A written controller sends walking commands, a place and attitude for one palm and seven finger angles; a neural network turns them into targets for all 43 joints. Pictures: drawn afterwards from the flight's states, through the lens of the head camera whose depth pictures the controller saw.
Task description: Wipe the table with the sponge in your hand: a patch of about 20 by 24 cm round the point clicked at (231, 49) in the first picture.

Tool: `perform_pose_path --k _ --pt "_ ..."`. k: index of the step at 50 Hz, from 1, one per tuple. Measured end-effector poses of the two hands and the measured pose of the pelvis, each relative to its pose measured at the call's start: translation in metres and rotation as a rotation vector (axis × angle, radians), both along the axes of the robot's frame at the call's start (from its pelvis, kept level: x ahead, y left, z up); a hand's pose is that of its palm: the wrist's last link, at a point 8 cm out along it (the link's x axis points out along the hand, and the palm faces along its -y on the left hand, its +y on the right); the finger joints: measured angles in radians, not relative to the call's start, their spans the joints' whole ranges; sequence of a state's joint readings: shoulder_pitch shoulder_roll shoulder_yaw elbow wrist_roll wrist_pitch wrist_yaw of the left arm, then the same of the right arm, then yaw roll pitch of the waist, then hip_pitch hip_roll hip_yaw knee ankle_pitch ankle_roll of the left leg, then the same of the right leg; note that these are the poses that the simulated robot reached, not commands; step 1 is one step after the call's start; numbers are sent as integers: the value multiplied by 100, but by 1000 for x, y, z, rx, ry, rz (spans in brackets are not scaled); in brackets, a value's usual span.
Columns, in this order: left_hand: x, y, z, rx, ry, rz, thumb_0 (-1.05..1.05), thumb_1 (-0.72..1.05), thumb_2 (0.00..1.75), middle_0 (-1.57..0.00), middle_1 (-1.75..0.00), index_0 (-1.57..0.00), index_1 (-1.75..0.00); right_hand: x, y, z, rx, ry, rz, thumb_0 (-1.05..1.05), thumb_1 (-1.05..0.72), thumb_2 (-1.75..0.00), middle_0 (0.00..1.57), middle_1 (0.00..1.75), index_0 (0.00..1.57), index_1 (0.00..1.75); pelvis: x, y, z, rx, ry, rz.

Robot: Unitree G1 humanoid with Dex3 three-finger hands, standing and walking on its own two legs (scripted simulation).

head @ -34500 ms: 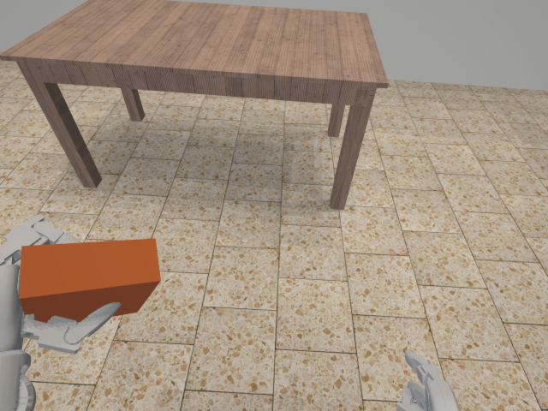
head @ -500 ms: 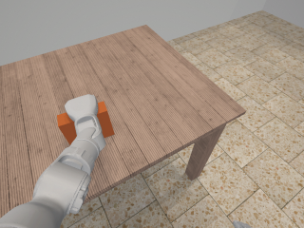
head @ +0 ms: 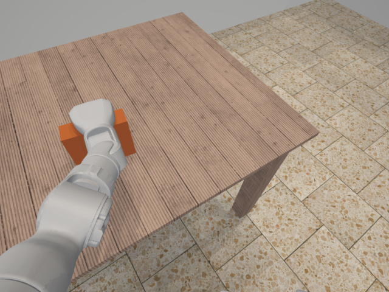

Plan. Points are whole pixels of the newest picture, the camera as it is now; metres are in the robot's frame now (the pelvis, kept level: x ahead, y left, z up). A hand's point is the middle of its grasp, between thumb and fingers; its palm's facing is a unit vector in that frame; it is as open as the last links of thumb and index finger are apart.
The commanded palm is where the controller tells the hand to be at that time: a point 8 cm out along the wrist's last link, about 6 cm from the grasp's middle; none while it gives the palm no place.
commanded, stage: wipe forward along the third lane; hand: left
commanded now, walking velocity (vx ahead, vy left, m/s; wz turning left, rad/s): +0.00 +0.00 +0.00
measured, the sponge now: (103, 145) +0.46 +0.20 -0.01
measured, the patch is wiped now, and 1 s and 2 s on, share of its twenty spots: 0.95 1.00 1.00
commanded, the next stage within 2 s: wipe back along the third lane in 0.26 s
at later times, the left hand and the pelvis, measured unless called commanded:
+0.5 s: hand (97, 118) +0.51 +0.21 +0.03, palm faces -0.09 -0.01 -1.00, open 9.3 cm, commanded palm +0.48 +0.19 +0.06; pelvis +0.01 +0.02 -0.01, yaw -1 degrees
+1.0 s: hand (100, 132) +0.47 +0.20 +0.03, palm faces -0.05 -0.02 -1.00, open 9.3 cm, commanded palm +0.43 +0.18 +0.06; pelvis +0.05 +0.02 +0.01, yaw +0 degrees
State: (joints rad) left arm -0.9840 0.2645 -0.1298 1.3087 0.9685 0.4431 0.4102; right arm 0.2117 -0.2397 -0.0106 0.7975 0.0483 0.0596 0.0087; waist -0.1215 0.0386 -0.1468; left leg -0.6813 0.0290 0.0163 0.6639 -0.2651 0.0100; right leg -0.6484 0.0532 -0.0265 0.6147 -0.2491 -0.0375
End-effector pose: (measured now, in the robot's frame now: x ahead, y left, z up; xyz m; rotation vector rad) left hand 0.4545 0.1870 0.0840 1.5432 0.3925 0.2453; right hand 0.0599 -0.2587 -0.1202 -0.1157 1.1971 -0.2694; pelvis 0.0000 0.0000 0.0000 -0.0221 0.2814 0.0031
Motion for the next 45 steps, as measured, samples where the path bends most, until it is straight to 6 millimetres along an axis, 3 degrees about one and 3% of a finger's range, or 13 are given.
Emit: perform_pose_path --k 21,27,35,45 --pt "44 16 0 7 0 29 1 -48 112 -81 -138 -83 -140 -43 18 -4 -16 114 -46 1 -90 -90 20 30 20 30 4 20 -10 -23 80 -5" --pt "44 16 -2 18 -16 7 0 -48 112 -80 -139 -82 -141 -45 22 -4 4 144 -50 1 -90 -90 20 30 20 30 12 22 -8 -25 80 -13" --pt "33 15 -1 13 -39 -6 -2 -46 111 -79 -140 -80 -142 -11 28 -2 40 117 -21 1 -90 -90 20 30 20 30 26 22 -1 -23 46 -8" --pt "9 6 0 2 -44 -29 -2 -45 110 -79 -140 -79 -143 76 34 6 68 -16 73 1 -90 -90 20 30 20 30 42 20 7 -14 -13 3"
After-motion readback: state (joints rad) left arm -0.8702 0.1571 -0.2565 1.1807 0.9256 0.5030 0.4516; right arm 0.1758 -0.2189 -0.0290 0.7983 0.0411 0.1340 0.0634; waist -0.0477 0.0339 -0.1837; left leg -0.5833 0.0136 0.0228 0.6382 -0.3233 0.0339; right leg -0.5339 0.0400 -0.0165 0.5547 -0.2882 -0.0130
